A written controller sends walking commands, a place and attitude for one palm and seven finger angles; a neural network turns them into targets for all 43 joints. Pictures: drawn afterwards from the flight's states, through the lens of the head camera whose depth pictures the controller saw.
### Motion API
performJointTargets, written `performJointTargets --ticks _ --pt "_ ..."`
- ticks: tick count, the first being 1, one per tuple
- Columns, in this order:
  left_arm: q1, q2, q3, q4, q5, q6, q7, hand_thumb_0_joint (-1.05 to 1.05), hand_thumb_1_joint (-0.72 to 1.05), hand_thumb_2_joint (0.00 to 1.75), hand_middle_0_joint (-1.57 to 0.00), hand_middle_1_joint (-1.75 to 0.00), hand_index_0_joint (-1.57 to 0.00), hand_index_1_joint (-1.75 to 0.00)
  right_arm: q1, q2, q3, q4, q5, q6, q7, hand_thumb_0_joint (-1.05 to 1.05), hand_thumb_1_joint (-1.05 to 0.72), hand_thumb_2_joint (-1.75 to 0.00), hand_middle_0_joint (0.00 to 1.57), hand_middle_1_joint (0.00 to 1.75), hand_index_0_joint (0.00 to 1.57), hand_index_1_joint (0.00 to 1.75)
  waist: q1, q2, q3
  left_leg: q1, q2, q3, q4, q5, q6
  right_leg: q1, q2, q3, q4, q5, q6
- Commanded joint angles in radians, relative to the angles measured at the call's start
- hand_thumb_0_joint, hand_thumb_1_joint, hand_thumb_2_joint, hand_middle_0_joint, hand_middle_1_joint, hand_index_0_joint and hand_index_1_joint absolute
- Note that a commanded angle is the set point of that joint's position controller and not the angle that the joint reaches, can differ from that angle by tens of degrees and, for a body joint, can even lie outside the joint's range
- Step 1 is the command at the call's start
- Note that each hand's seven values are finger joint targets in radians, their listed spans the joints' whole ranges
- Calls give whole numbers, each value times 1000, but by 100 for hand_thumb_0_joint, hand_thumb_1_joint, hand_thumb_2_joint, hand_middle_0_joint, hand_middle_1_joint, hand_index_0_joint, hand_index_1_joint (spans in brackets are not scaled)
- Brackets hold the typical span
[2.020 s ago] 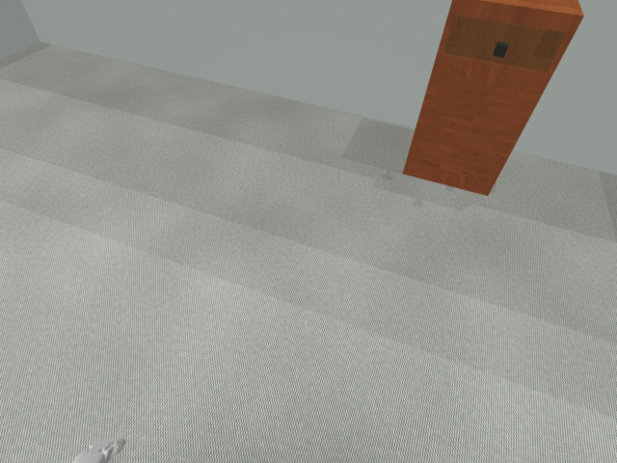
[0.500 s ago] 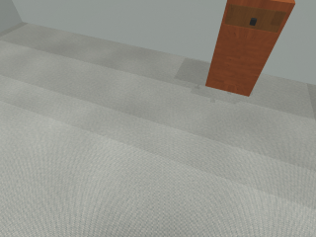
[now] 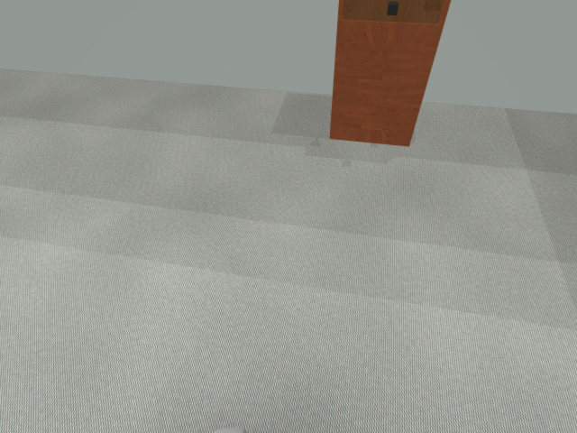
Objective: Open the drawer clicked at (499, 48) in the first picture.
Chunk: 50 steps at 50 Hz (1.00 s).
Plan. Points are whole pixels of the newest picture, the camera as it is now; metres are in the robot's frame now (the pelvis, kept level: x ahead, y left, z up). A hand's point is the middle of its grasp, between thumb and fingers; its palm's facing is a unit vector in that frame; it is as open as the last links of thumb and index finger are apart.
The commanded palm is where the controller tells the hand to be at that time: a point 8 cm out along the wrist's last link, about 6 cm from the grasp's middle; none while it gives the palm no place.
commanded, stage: walk to a spot facing it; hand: left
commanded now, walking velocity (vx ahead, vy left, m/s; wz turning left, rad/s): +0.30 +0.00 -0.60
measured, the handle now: (392, 6) +1.63 -0.27 -0.05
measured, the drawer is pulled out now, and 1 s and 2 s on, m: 0.00 0.00 0.00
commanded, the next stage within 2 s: turn to face it in 2.00 s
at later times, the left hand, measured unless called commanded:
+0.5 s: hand (151, 428) +0.15 +0.25 -0.17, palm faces -0.14 -0.97 -0.19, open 7.4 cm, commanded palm none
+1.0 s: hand (288, 225) +0.57 +0.06 -0.16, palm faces -0.61 -0.78 -0.12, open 7.4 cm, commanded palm none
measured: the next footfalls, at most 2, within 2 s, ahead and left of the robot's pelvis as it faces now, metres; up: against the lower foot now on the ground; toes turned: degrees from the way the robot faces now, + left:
left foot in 0.48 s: +0.27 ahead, +0.14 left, +0.00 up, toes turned -11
right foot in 1.04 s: +0.44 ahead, -0.14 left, +0.00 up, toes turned -42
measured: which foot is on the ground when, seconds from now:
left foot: up 0.00-0.46, down 0.48-1.00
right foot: down 0.00-0.48, up 0.50-1.00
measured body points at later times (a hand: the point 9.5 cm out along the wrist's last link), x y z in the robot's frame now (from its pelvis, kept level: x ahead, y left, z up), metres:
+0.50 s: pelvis +0.16 +0.05 +0.01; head +0.19 +0.07 +0.45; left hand +0.16 +0.30 -0.15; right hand +0.26 -0.21 -0.11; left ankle +0.24 +0.14 -0.72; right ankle +0.00 -0.06 -0.70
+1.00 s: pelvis +0.37 +0.00 +0.00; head +0.42 -0.01 +0.45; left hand +0.61 +0.10 -0.15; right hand +0.12 -0.09 -0.12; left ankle +0.24 +0.14 -0.71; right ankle +0.41 -0.12 -0.70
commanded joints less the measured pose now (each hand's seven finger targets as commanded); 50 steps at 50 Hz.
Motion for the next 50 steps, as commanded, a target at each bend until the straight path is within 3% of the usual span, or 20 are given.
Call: performJointTargets --ticks 1,3,5,13,18,20,22,23,24,25,26,28,29,32,39,44,46,48,49,50 --pt "73 207 54 -54 -3 -53 30 0 90 90 -20 -30 -20 -30 -145 -130 -37 -152 -7 -75 14 0 -90 -90 20 30 20 30 13 -109 79 -330 23 -100 193 176 -1 76 -318 614 -558 -188 -111" --pt "79 179 49 -50 -5 -72 25 0 90 90 -20 -30 -20 -30 -90 -103 -37 -128 -9 -74 17 0 -90 -90 20 30 20 30 -12 -69 14 -291 18 -81 153 257 -17 128 -265 481 -520 18 -104" --pt "121 168 50 -31 -7 -81 24 0 90 90 -20 -30 -20 -30 -65 -81 -37 -120 -9 -74 17 0 -90 -90 20 30 20 30 -13 -96 -25 -293 11 -67 127 298 -27 187 -225 409 -490 172 -92" --pt "239 136 52 22 4 -89 33 0 90 90 -20 -30 -20 -30 -198 -52 -29 -187 -3 -93 15 0 -90 -90 20 30 20 30 45 -148 -32 -377 6 -49 -38 284 -45 338 -230 441 -450 376 -123" --pt "215 154 58 21 9 -81 43 0 90 90 -20 -30 -20 -30 -232 -35 -24 -210 6 -109 17 0 -90 -90 20 30 20 30 49 -175 -12 -228 -37 -29 -236 226 -21 292 -227 460 -390 506 -117" --pt "168 167 65 12 9 -78 43 0 90 90 -20 -30 -20 -30 -182 -43 -26 -200 11 -117 14 0 -90 -90 20 30 20 30 17 -193 -7 -86 -52 -25 -340 215 -6 217 -218 454 -345 536 -102" --pt "100 168 72 -7 -1 -81 40 0 90 90 -20 -30 -20 -30 36 -88 -37 -134 9 -127 -7 0 -90 -90 20 30 20 30 -90 -144 -84 283 -65 -25 -530 321 16 52 -123 380 -141 587 -46" --pt "107 126 71 -20 -13 -81 31 0 90 90 -20 -30 -20 -30 198 -184 -60 -87 2 -132 -21 0 -90 -90 20 30 20 30 -148 18 -201 555 100 -176 -559 296 48 -106 -35 287 81 384 -9" --pt "139 68 62 -31 -20 -82 17 0 90 90 -20 -30 -20 -30 304 -280 -79 -62 -4 -133 -19 0 -90 -90 20 30 20 30 -148 313 -263 666 393 -518 -640 285 126 -312 51 128 399 -173 52" --pt "114 91 67 -40 -13 -79 18 0 90 90 -20 -30 -20 -30 262 -248 -63 -82 -3 -121 -18 0 -90 -90 20 30 20 30 -130 220 -191 524 444 -610 -735 159 168 -342 -6 143 517 -179 53" --pt "77 105 73 -32 -1 -68 16 0 90 90 -20 -30 -20 -30 170 -172 -51 -96 -5 -120 -17 0 -90 -90 20 30 20 30 -92 146 -70 362 387 -517 -792 31 143 -345 -55 136 571 -97 58" --pt "35 82 76 -30 14 -51 -10 0 90 90 -20 -30 -20 -30 79 -76 -19 -110 -5 -131 -17 0 -90 -90 20 30 20 30 -41 119 66 159 283 -316 -810 90 99 -320 -113 92 581 38 62" --pt "58 71 73 -20 15 -41 -17 0 90 90 -20 -30 -20 -30 67 -53 -12 -102 -3 -139 -18 0 -90 -90 20 30 20 30 -14 124 64 142 252 -214 -799 187 69 -298 -125 78 567 79 68" --pt "58 32 67 -20 15 -18 -19 0 90 90 -20 -30 -20 -30 125 -35 -12 -71 -2 -156 -26 0 -90 -90 20 30 20 30 -4 98 23 190 213 -46 -774 444 57 -316 -125 58 567 170 83" --pt "-133 7 51 -73 17 -7 -25 0 90 90 -20 -30 -20 -30 274 -22 -8 9 -3 -163 -32 0 -90 -90 20 30 20 30 -41 54 52 368 218 56 -760 726 70 -482 -137 -1 424 260 91" --pt "-295 -9 26 -103 10 -22 -29 0 90 90 -20 -30 -20 -30 369 -32 -5 64 -14 -154 -34 0 -90 -90 20 30 20 30 -91 75 76 474 210 143 -721 983 94 -395 -95 -121 98 212 53" --pt "-270 -7 24 -94 9 -33 -25 0 90 90 -20 -30 -20 -30 375 -59 -7 75 -10 -148 -34 0 -90 -90 20 30 20 30 -69 92 36 494 216 194 -627 1236 96 -276 -39 -169 -9 162 20" --pt "-152 27 32 -54 12 -42 -14 0 90 90 -20 -30 -20 -30 353 -95 -14 73 -4 -144 -32 0 -90 -90 20 30 20 30 -18 137 -48 509 229 219 -467 1426 91 -112 6 -186 -62 131 -16" --pt "-65 52 40 -25 14 -49 -8 0 90 90 -20 -30 -20 -30 341 -101 -15 69 -1 -141 -29 0 -90 -90 20 30 20 30 27 130 -93 454 216 222 -334 1413 78 27 20 -187 -111 143 -31" --pt "71 97 56 17 18 -59 -4 0 90 90 -20 -30 -20 -30 301 -99 -12 53 6 -139 -24 0 -90 -90 20 30 20 30 100 118 -150 278 212 236 -129 1215 54 288 -28 -135 -178 242 -59"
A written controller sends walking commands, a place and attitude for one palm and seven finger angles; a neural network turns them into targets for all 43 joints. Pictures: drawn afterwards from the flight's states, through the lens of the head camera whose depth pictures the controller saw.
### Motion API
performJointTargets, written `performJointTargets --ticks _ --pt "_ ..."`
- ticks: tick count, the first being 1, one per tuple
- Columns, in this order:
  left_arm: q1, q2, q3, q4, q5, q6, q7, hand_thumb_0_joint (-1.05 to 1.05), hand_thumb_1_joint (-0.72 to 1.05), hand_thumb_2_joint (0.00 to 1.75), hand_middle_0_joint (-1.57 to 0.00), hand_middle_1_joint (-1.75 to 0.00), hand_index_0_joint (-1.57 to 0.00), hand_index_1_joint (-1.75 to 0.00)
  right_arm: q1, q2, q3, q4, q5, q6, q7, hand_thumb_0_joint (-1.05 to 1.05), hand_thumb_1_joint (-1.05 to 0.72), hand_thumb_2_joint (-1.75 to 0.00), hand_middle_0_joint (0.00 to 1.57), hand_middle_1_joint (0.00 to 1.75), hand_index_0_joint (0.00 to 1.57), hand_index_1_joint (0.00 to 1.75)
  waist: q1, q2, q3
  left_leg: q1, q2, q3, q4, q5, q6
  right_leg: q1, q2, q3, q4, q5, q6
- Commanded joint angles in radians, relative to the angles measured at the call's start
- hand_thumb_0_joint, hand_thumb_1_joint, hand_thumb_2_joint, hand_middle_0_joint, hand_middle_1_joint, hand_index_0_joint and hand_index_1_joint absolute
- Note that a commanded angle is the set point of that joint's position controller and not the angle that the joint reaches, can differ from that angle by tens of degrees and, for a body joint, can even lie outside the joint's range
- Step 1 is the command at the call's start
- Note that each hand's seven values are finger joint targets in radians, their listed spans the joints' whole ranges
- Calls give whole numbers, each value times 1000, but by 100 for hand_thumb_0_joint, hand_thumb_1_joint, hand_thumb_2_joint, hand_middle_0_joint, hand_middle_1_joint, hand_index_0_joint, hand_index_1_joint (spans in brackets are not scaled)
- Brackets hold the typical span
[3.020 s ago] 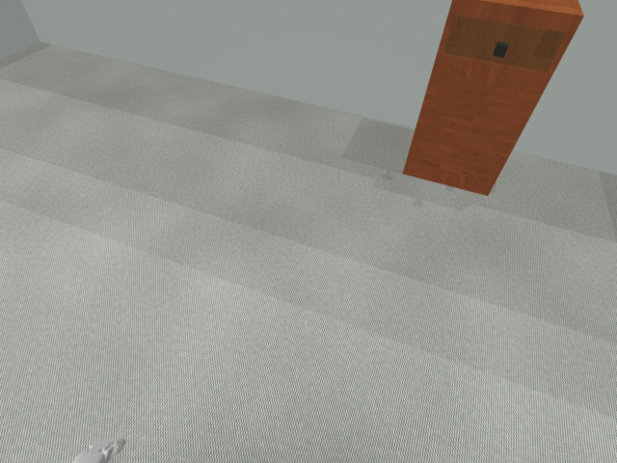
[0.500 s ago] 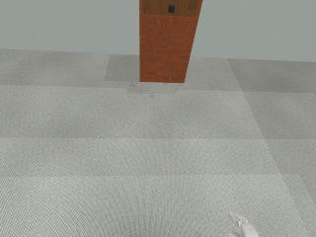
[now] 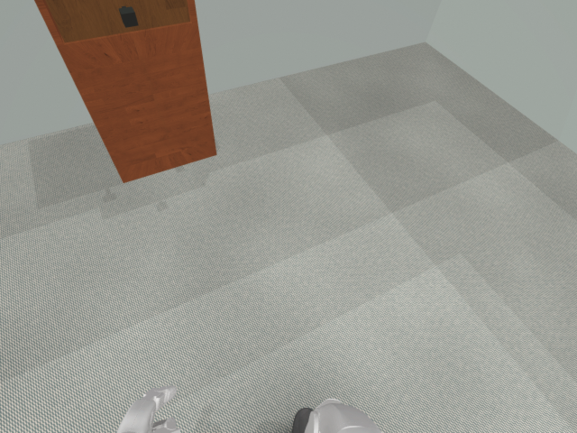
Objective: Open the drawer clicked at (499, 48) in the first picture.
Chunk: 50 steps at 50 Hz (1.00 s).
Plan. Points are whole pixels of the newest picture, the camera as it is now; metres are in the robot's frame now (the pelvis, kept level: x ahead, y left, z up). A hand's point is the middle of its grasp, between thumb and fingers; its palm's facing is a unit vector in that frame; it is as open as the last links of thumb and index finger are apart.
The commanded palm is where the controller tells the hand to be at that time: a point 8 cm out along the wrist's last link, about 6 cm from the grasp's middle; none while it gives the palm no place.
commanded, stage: walk to a spot facing it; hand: left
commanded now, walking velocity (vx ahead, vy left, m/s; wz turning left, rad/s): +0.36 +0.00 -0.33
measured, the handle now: (127, 14) +1.21 +0.46 -0.05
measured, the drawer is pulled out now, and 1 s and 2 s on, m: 0.00 0.00 0.00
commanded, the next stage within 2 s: turn to face it in 1.00 s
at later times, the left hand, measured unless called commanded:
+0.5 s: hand (140, 362) +0.25 +0.24 -0.18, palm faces -0.06 -0.98 -0.18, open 7.4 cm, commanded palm none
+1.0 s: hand (240, 188) +0.63 +0.10 -0.17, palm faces -0.37 -0.90 -0.23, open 7.4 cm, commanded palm none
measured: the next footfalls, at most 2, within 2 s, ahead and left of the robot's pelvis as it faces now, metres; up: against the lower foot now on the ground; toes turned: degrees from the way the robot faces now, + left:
right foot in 0.04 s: +0.14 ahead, -0.08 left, +0.00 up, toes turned -9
left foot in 0.44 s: +0.35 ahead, +0.15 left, +0.00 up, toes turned +4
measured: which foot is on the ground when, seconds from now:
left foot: down 0.00-0.04, up 0.06-0.42, down 0.44-0.94, up 0.96-1.00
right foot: up 0.00-0.02, down 0.04-0.44, up 0.46-0.92, down 0.94-1.00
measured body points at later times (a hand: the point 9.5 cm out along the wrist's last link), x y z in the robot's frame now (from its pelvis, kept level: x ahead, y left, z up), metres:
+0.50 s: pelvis +0.25 +0.05 +0.00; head +0.26 +0.07 +0.45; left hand +0.26 +0.30 -0.16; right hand +0.32 -0.21 -0.12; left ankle +0.32 +0.15 -0.72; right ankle +0.11 -0.06 -0.68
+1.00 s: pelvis +0.46 -0.04 -0.02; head +0.48 -0.07 +0.43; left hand +0.65 +0.14 -0.15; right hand +0.29 -0.21 -0.17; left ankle +0.35 +0.14 -0.65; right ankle +0.53 -0.14 -0.72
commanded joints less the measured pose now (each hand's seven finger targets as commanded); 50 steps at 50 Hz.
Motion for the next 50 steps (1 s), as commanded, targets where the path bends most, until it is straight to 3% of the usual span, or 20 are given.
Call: performJointTargets --ticks 1,2,4,9,15,18,20,21,22,23,26,30,36,41,44,45,46,47,48,50 --pt "402 224 58 51 8 -55 31 0 90 90 -20 -30 -20 -30 -37 -139 -23 -103 27 -24 13 0 -90 -90 20 30 20 30 239 -30 -302 -525 107 -71 747 488 -11 778 -256 364 -164 180 -177" --pt "453 282 68 69 -18 -54 42 0 90 90 -20 -30 -20 -30 -68 -110 -24 -137 29 -31 4 0 -90 -90 20 30 20 30 222 -103 -385 -735 -22 -183 1038 -97 -36 884 -452 750 -252 388 -295" --pt "327 230 59 43 -29 -53 56 0 90 90 -20 -30 -20 -30 -173 -128 -38 -157 17 -23 11 0 -90 -90 20 30 20 30 181 18 -178 -785 62 -338 1036 85 -8 631 -398 567 -349 292 -242" --pt "173 113 27 38 -6 -85 61 0 90 90 -20 -30 -20 -30 -88 -44 -36 -118 -4 29 19 0 -90 -90 20 30 20 30 13 40 -25 -573 110 -327 709 162 -37 138 -252 294 -440 201 -137" --pt "229 127 26 61 -9 -88 47 0 90 90 -20 -30 -20 -30 -255 -51 -35 -177 -4 11 49 0 -90 -90 20 30 20 30 65 -152 -17 -562 73 -269 338 316 -45 203 -179 252 -416 115 -102" --pt "275 153 31 71 -10 -82 47 0 90 90 -20 -30 -20 -30 -347 -85 -37 -209 -5 -5 54 0 -90 -90 20 30 20 30 98 -141 -21 -537 33 -236 218 295 -32 303 -199 293 -367 174 -91" --pt "270 162 35 71 -14 -79 49 0 90 90 -20 -30 -20 -30 -266 -119 -47 -183 -9 -16 46 0 -90 -90 20 30 20 30 46 -47 -67 -354 -2 -205 93 320 -23 292 -176 273 -221 260 -66" --pt "266 146 34 67 -18 -78 48 0 90 90 -20 -30 -20 -30 -142 -174 -60 -141 -14 -23 36 0 -90 -90 20 30 20 30 -5 49 -145 -138 33 -260 39 339 -4 211 -131 242 -24 290 -34" --pt "299 88 27 52 -28 -78 40 0 90 90 -20 -30 -20 -30 -5 -292 -89 -113 -30 -30 27 0 -90 -90 20 30 20 30 -46 288 -264 88 286 -566 -16 361 79 16 -18 128 277 26 19" --pt "272 74 15 26 -24 -85 38 0 90 90 -20 -30 -20 -30 49 -329 -88 -101 -21 -19 26 0 -90 -90 20 30 20 30 -52 383 -277 111 439 -749 -144 354 150 -103 22 140 516 -341 31" --pt "163 84 32 34 -10 -68 28 0 90 90 -20 -30 -20 -30 -137 -186 -52 -133 -15 -23 16 0 -90 -90 20 30 20 30 0 153 -33 -165 372 -569 -209 288 119 -184 -110 202 635 -154 34" --pt "247 25 30 60 -3 -26 20 0 90 90 -20 -30 -20 -30 -187 -140 -43 -128 -7 -40 8 0 -90 -90 20 30 20 30 79 138 -39 -248 282 -284 -218 424 70 -113 -125 169 584 -26 64" --pt "121 2 33 -1 1 -4 2 0 90 90 -20 -30 -20 -30 -142 -134 -53 -104 -3 -37 7 0 -90 -90 20 30 20 30 68 166 32 -182 267 -149 -263 430 92 -218 -160 111 336 81 92" --pt "11 -4 27 -39 -2 -22 0 0 90 90 -20 -30 -20 -30 -84 -151 -62 -81 -10 -24 9 0 -90 -90 20 30 20 30 29 167 52 -84 278 -80 -181 644 87 -133 -97 29 48 53 58" --pt "159 42 39 0 -1 -35 7 0 90 90 -20 -30 -20 -30 -115 -198 -75 -94 -6 -18 11 0 -90 -90 20 30 20 30 107 156 -48 -60 289 -30 64 1027 67 90 -16 -20 -16 -12 3" --pt "290 72 50 38 4 -43 10 0 90 90 -20 -30 -20 -30 -146 -211 -75 -108 -1 -16 12 0 -90 -90 20 30 20 30 176 131 -118 -119 265 -7 248 1045 40 280 13 -39 -66 29 -11" --pt "419 157 74 74 8 -58 17 0 90 90 -20 -30 -20 -30 -147 -194 -68 -123 9 -14 24 0 -90 -90 20 30 20 30 240 -9 -216 -315 216 -3 524 828 0 552 -67 69 -121 89 -46" --pt "490 279 101 83 3 -68 32 0 90 90 -20 -30 -20 -30 -108 -112 -53 -161 21 -19 27 0 -90 -90 20 30 20 30 236 -257 -344 -649 29 -78 858 -14 -52 787 -369 592 -206 204 -167" --pt "486 323 105 83 -28 -56 43 0 90 90 -20 -30 -20 -30 -195 -124 -51 -192 25 -12 20 0 -90 -90 20 30 20 30 231 -226 -357 -731 11 -249 1000 -108 -36 761 -440 749 -338 269 -214" --pt "309 240 79 31 -30 -54 50 0 90 90 -20 -30 -20 -30 -225 -114 -56 -185 14 -5 19 0 -90 -90 20 30 20 30 160 -103 -181 -722 90 -327 1014 93 -26 486 -396 608 -390 101 -171"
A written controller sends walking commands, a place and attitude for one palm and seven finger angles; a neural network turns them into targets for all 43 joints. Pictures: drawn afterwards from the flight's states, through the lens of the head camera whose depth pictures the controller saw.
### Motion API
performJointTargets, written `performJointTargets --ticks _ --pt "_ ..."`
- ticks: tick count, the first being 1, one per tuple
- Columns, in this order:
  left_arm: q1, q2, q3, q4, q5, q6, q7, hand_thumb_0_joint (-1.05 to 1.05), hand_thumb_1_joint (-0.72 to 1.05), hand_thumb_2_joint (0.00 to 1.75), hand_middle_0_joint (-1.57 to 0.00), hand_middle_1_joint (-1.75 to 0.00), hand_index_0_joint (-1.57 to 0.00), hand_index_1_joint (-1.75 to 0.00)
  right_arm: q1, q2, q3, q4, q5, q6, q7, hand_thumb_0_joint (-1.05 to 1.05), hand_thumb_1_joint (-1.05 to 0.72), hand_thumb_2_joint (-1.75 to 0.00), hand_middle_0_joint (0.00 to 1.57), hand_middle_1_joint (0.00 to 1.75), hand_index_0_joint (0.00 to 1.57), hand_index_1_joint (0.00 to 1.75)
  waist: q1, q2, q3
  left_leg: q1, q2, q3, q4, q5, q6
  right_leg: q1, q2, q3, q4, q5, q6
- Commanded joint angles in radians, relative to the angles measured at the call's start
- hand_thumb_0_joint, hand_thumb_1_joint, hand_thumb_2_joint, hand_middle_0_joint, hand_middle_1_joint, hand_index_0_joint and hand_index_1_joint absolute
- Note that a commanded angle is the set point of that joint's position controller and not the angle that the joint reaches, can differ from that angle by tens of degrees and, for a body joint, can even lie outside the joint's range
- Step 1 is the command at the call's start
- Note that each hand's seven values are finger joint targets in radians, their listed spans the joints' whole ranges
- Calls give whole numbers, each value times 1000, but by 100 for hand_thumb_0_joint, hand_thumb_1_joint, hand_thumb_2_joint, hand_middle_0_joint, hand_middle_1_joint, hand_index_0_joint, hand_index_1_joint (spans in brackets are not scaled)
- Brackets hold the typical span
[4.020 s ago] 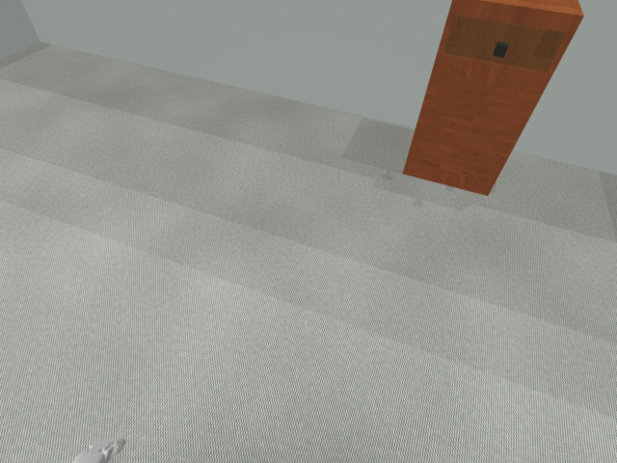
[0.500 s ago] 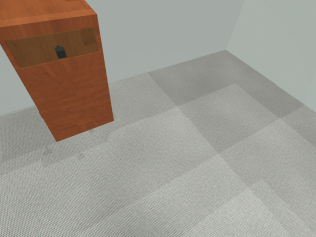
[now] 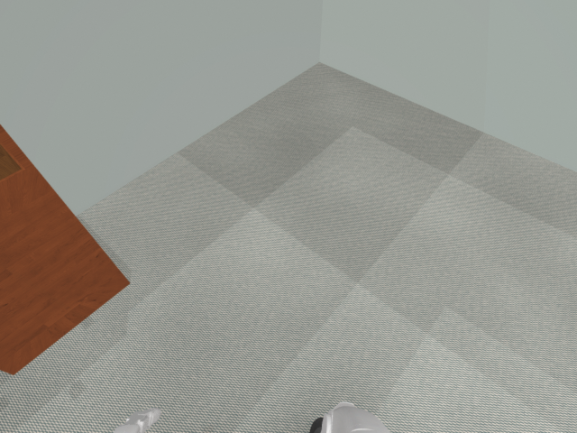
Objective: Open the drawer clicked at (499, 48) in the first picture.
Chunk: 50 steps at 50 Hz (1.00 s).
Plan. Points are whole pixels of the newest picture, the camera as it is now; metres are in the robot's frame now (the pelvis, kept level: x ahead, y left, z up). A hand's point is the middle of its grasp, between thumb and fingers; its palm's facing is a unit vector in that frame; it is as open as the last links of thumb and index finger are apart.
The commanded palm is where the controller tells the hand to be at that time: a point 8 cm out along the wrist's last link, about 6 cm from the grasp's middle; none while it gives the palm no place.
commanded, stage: turn to face it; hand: left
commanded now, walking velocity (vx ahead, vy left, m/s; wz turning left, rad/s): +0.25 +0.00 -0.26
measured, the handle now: out of the picture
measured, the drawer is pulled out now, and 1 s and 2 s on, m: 0.00 0.00 0.00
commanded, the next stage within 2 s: take the last steps up to it in 1.76 s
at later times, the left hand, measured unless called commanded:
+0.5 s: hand out of the picture +0.14 +0.21 -0.16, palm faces +0.21 -0.97 -0.16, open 7.3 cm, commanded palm none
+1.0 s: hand (162, 399) +0.18 +0.20 -0.11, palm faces +0.40 -0.87 -0.28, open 7.4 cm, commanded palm none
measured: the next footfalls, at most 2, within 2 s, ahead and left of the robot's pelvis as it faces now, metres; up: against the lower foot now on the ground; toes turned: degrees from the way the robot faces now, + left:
left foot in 0.46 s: +0.21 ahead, +0.14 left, +0.00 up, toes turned +15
right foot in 0.92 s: +0.23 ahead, -0.12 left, +0.00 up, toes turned +18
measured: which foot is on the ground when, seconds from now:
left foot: up 0.00-0.44, down 0.46-0.92, up 0.94-1.00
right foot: down 0.00-0.46, up 0.48-0.90, down 0.92-1.00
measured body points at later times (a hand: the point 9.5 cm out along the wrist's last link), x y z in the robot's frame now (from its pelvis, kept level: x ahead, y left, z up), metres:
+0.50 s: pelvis +0.14 +0.03 +0.02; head +0.14 +0.05 +0.47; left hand +0.13 +0.26 -0.15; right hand +0.23 -0.20 -0.12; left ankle +0.17 +0.13 -0.71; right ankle +0.11 -0.06 -0.70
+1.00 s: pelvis +0.14 -0.03 +0.03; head +0.16 -0.05 +0.47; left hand +0.16 +0.25 -0.09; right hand +0.29 -0.26 -0.13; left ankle +0.14 +0.11 -0.67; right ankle +0.19 -0.13 -0.71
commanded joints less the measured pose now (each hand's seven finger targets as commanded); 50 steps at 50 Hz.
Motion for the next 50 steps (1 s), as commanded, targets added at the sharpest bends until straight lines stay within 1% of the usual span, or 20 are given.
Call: performJointTargets --ticks 1,4,7,11,18,21,22,23,24,25,27,31,40,44,45,46,47,48,49,50 --pt "169 183 32 -12 -13 -3 33 0 90 90 -20 -30 -20 -30 -106 -110 -19 -149 -8 -43 -5 0 -90 -90 20 30 20 30 74 -74 -154 -434 8 -177 293 181 23 334 -329 501 -453 55 -86" --pt "105 125 9 -12 1 -23 40 0 90 90 -20 -30 -20 -30 -40 -79 -12 -108 -20 -13 -5 0 -90 -90 20 30 20 30 -1 -38 -117 -328 3 -171 150 239 15 149 -251 330 -483 158 -48" --pt "112 95 -7 5 2 -27 43 0 90 90 -20 -30 -20 -30 -21 -59 -2 -92 -22 7 -4 0 -90 -90 20 30 20 30 -19 -56 -129 -323 -17 -160 29 262 3 146 -218 243 -475 260 -46" --pt "117 74 -23 28 -3 -30 45 0 90 90 -20 -30 -20 -30 -79 -46 7 -100 -10 13 -1 0 -90 -90 20 30 20 30 -12 -96 -126 -325 -36 -163 -140 306 -3 209 -218 159 -472 314 -31" --pt "188 102 -15 57 3 0 60 0 90 90 -20 -30 -20 -30 -250 -67 12 -148 -8 9 5 0 -90 -90 20 30 20 30 65 -105 -73 -322 -72 -114 -372 219 11 374 -309 141 -376 495 -28" --pt "179 119 -1 44 1 14 66 0 90 90 -20 -30 -20 -30 -190 -89 3 -145 -15 11 8 0 -90 -90 20 30 20 30 35 -70 -115 -187 -95 -97 -543 312 31 383 -293 76 -208 513 24" --pt "175 121 2 35 -5 20 63 0 90 90 -20 -30 -20 -30 -123 -127 -6 -134 -16 9 7 0 -90 -90 20 30 20 30 2 5 -159 -56 -75 -135 -615 523 54 313 -258 26 -85 428 71" --pt "184 84 2 10 -15 24 60 0 90 90 -20 -30 -20 -30 -64 -205 -24 -135 -25 5 2 0 -90 -90 20 30 20 30 -14 217 -206 82 106 -377 -662 871 154 135 -144 -32 98 116 146" --pt "147 65 -14 -32 -15 28 59 0 90 90 -20 -30 -20 -30 -31 -254 -31 -129 -17 11 0 0 -90 -90 20 30 20 30 -23 338 -186 120 252 -540 -719 1153 281 -12 -52 3 315 -448 187" --pt "100 81 -7 -42 -5 39 66 0 90 90 -20 -30 -20 -30 -38 -235 -28 -117 -17 17 -8 0 -90 -90 20 30 20 30 -26 218 -181 68 235 -515 -740 975 304 -26 -65 103 389 -459 179" --pt "60 76 5 -47 0 47 58 0 90 90 -20 -30 -20 -30 -124 -218 -27 -155 -16 13 -16 0 -90 -90 20 30 20 30 -5 156 -145 11 163 -485 -758 762 266 -76 -89 138 426 -344 178" --pt "86 68 11 -43 -2 59 49 0 90 90 -20 -30 -20 -30 -181 -221 -34 -190 -13 8 -13 0 -90 -90 20 30 20 30 17 88 -182 -24 68 -391 -780 630 216 -34 -78 142 377 -208 196" --pt "21 69 11 -110 -8 69 54 0 90 90 -20 -30 -20 -30 -183 -256 -66 -212 -21 29 -1 0 -90 -90 20 30 20 30 -2 152 -156 -96 37 -515 -774 508 230 67 -35 138 86 -237 205" --pt "119 103 16 -104 -13 55 60 0 90 90 -20 -30 -20 -30 -236 -260 -80 -242 -13 39 7 0 -90 -90 20 30 20 30 48 154 -186 -206 -33 -523 -679 509 173 300 -9 122 -228 -73 190" --pt "160 143 26 -100 -7 48 65 0 90 90 -20 -30 -20 -30 -240 -224 -76 -256 -7 41 11 0 -90 -90 20 30 20 30 68 63 -200 -322 -85 -484 -603 378 122 431 -89 185 -366 -52 167" --pt "172 247 44 -110 12 40 73 0 90 90 -20 -30 -20 -30 -229 -146 -64 -279 -1 43 15 0 -90 -90 20 30 20 30 79 -251 -188 -515 -227 -294 -359 102 33 518 -366 453 -499 -123 79" --pt "134 281 38 -133 8 47 73 0 90 90 -20 -30 -20 -30 -265 -171 -69 -297 -13 43 13 0 -90 -90 20 30 20 30 82 -305 -147 -508 -228 -246 -136 -53 18 342 -509 542 -512 -69 -3" --pt "68 241 29 -155 7 45 73 0 90 90 -20 -30 -20 -30 -243 -195 -75 -290 -19 53 19 0 -90 -90 20 30 20 30 44 -198 -122 -472 -198 -284 6 11 26 233 -465 464 -512 -133 -21" --pt "1 202 27 -165 5 43 77 0 90 90 -20 -30 -20 -30 -226 -187 -79 -272 -21 67 23 0 -90 -90 20 30 20 30 10 -225 -88 -468 -176 -280 64 53 23 189 -416 403 -514 -149 8" --pt "-30 185 16 -173 5 43 72 0 90 90 -20 -30 -20 -30 -224 -183 -75 -252 -23 71 29 0 -90 -90 20 30 20 30 -4 -182 -45 -456 -158 -249 118 105 13 163 -365 324 -486 -94 24"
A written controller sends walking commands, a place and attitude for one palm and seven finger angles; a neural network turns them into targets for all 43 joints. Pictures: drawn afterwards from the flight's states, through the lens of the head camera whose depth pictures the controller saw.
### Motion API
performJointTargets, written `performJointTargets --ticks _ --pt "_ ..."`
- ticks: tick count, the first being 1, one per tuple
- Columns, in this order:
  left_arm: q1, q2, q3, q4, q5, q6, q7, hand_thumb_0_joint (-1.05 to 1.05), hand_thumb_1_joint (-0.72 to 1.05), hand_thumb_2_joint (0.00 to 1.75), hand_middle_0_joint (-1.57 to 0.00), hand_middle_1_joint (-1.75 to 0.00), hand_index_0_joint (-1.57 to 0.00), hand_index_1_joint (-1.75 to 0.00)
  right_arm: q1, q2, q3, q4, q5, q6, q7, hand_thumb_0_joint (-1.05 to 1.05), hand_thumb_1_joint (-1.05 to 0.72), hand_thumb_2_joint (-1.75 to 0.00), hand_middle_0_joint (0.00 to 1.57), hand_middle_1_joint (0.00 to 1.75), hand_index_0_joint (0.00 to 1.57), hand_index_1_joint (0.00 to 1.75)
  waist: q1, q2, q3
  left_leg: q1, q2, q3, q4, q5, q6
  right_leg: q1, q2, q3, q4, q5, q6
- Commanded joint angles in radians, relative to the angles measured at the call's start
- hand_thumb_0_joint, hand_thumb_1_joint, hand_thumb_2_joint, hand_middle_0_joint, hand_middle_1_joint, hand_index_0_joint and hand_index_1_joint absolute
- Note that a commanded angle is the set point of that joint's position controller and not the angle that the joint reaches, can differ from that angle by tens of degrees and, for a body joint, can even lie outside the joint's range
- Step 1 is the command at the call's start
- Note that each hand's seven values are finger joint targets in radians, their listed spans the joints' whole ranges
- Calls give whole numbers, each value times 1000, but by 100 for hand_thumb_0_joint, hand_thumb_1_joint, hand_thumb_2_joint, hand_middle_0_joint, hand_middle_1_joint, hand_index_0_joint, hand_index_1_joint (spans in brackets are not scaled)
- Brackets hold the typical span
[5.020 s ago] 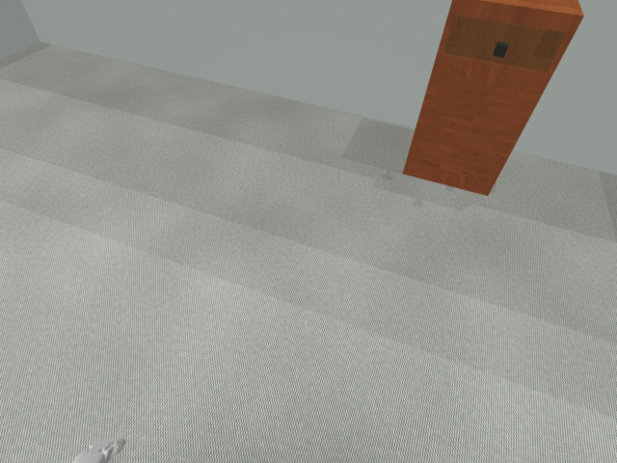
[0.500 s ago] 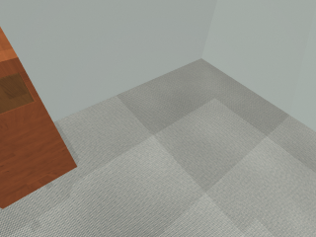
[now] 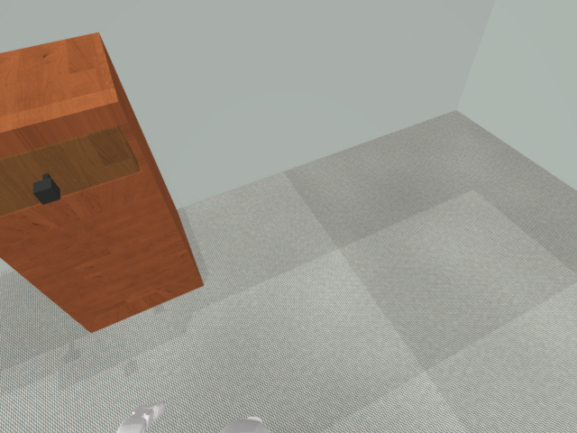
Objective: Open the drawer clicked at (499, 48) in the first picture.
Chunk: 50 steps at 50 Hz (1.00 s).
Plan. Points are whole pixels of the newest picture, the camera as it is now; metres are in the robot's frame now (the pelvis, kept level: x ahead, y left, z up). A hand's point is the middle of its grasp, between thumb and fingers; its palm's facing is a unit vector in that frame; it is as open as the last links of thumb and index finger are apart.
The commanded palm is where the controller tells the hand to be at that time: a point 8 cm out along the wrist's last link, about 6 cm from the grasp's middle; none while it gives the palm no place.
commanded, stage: turn to face it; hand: left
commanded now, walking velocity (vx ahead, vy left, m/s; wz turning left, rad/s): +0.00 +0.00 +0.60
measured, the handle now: (46, 185) +0.63 +0.58 -0.06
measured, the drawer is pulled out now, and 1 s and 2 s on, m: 0.00 0.00 0.00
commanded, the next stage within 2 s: take the last steps up to it in 0.76 s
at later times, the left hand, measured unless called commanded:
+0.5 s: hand out of the picture -0.07 +0.27 -0.18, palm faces +0.32 -0.91 -0.24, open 7.4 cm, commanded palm none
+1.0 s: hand out of the picture -0.04 +0.21 -0.14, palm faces +0.43 -0.87 -0.24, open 7.4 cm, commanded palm none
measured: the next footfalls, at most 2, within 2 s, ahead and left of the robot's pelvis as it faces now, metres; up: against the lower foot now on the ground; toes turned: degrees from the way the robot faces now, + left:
left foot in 0.36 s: -0.03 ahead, +0.14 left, +0.00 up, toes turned +20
right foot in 0.86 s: +0.04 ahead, -0.07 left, +0.00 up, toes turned +18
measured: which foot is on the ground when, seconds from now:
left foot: up 0.00-0.34, down 0.36-0.86, up 0.88-1.00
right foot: down 0.00-0.36, up 0.38-0.84, down 0.86-1.00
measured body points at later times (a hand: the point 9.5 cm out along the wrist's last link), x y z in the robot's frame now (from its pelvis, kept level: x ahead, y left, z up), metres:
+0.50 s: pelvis -0.03 +0.04 +0.00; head +0.00 +0.09 +0.45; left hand -0.08 +0.31 -0.16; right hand +0.15 -0.17 -0.12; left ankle -0.07 +0.12 -0.73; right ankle -0.01 -0.11 -0.66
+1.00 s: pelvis -0.03 +0.01 +0.01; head -0.02 -0.01 +0.46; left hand -0.06 +0.26 -0.12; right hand +0.08 -0.21 -0.16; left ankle -0.10 +0.12 -0.67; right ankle +0.00 -0.08 -0.73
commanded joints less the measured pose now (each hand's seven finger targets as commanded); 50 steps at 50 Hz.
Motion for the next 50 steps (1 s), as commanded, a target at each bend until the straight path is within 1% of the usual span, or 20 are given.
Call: performJointTargets --ticks 1,4,10,13,16,17,18,19,22,24,29,35,40,41,42,43,44,46,48,50 --pt "-50 179 39 -91 6 -25 16 0 90 90 -20 -30 -20 -30 -9 -72 -14 -83 -10 -15 20 0 -90 -90 20 30 20 30 -4 -221 34 -116 79 37 354 40 -35 -35 -278 159 -296 92 -88" --pt "16 182 38 -73 10 -28 15 0 90 90 -20 -30 -20 -30 -21 -59 -5 -86 -1 -16 23 0 -90 -90 20 30 20 30 21 -223 -2 -113 82 79 277 43 -56 78 -269 61 -250 237 -87" --pt "117 242 49 -38 18 -18 9 0 90 90 -20 -30 -20 -30 -139 -58 12 -127 4 -18 25 0 -90 -90 20 30 20 30 84 -253 -20 -11 87 140 39 -34 -56 120 -327 39 -216 314 -119" --pt "117 262 57 -34 19 -13 6 0 90 90 -20 -30 -20 -30 -127 -58 21 -127 10 -29 22 0 -90 -90 20 30 20 30 86 -288 -69 67 79 169 -91 -51 -39 145 -343 22 -166 377 -121" --pt "103 254 60 -27 7 -5 1 0 90 90 -20 -30 -20 -30 -29 -84 19 -104 9 -47 17 0 -90 -90 20 30 20 30 31 -214 -136 278 69 175 -400 163 -18 88 -304 -66 1 363 -37" --pt "111 220 54 -37 -2 2 -2 0 90 90 -20 -30 -20 -30 21 -155 3 -91 6 -59 14 0 -90 -90 20 30 20 30 1 -34 -178 450 167 43 -498 326 21 -57 -240 -105 165 219 23" --pt "76 145 35 -83 -7 4 -10 0 90 90 -20 -30 -20 -30 68 -268 -25 -90 2 -65 6 0 -90 -90 20 30 20 30 -36 276 -162 555 438 -303 -533 703 147 -356 -99 -111 380 -318 104" --pt "-2 155 24 -101 5 14 -3 0 90 90 -20 -30 -20 -30 131 -288 -25 -63 6 -57 -1 0 -90 -90 20 30 20 30 -64 190 -164 510 481 -271 -508 819 218 -352 -90 -6 496 -365 88" --pt "15 157 37 -44 1 18 -7 0 90 90 -20 -30 -20 -30 -8 -192 5 -78 1 -65 -25 0 -90 -90 20 30 20 30 -3 183 -104 416 343 -134 -500 785 193 -345 -88 64 600 -196 86" --pt "68 157 38 -14 1 14 -15 0 90 90 -20 -30 -20 -30 -57 -157 20 -93 4 -72 -27 0 -90 -90 20 30 20 30 29 128 -108 416 286 -65 -499 782 167 -312 -71 53 597 -120 92" --pt "51 144 29 2 -1 19 -7 0 90 90 -20 -30 -20 -30 -6 -141 24 -65 4 -74 -29 0 -90 -90 20 30 20 30 18 45 -84 418 290 -107 -535 725 190 -273 -52 61 486 -103 102" --pt "9 112 18 -12 -5 16 1 0 90 90 -20 -30 -20 -30 15 -133 23 -42 -4 -66 -29 0 -90 -90 20 30 20 30 7 82 -62 376 290 -175 -531 681 208 -166 -17 57 271 -161 86" --pt "85 108 17 17 -11 -3 10 0 90 90 -20 -30 -20 -30 -12 -119 23 -29 0 -63 -25 0 -90 -90 20 30 20 30 52 67 -75 269 249 -200 -473 628 170 44 12 40 -15 -3 65" --pt "119 116 20 27 -10 -12 12 0 90 90 -20 -30 -20 -30 -21 -107 25 -27 6 -64 -23 0 -90 -90 20 30 20 30 71 38 -91 214 216 -179 -432 528 132 138 -6 48 -147 104 62" --pt "136 163 26 34 -1 -24 18 0 90 90 -20 -30 -20 -30 -5 -62 30 -25 15 -66 -18 0 -90 -90 20 30 20 30 72 -85 -101 112 148 -113 -334 350 73 243 -119 153 -228 174 34" --pt "146 233 36 39 10 -32 22 0 90 90 -20 -30 -20 -30 -6 -3 44 -44 19 -65 -15 0 -90 -90 20 30 20 30 70 -328 -87 -5 13 31 -188 6 8 263 -326 361 -263 313 -63" --pt "163 248 36 30 6 -30 17 0 90 90 -20 -30 -20 -30 -25 -38 32 -56 11 -51 -18 0 -90 -90 20 30 20 30 89 -286 -79 22 23 18 -25 -162 4 154 -420 392 -301 317 -155" --pt "93 202 38 22 4 -28 16 0 90 90 -20 -30 -20 -30 -7 -46 21 -18 -4 -30 -9 0 -90 -90 20 30 20 30 65 -254 -3 -32 56 -1 167 -78 6 67 -329 346 -382 -80 -153" --pt "92 162 27 34 2 -42 8 0 90 90 -20 -30 -20 -30 9 -41 18 8 -12 -35 6 0 -90 -90 20 30 20 30 50 -181 41 -73 84 27 228 31 -1 65 -274 269 -394 -160 -111" --pt "116 141 24 51 6 -57 6 0 90 90 -20 -30 -20 -30 36 -22 21 20 -14 -43 14 0 -90 -90 20 30 20 30 45 -190 35 -78 101 51 218 91 -8 88 -248 211 -399 -157 -90"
